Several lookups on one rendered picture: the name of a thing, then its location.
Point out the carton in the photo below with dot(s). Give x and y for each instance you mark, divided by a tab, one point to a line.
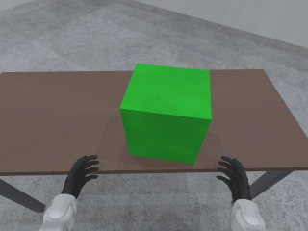
166	112

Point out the right robot forearm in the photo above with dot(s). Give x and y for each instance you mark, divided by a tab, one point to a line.
245	216

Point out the robot right hand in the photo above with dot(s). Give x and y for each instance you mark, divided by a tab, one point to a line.
238	183

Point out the robot left hand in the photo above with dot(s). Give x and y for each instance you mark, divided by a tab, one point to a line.
76	179

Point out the table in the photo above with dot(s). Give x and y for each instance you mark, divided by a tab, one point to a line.
50	119

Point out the left robot forearm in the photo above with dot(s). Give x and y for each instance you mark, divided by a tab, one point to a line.
60	216

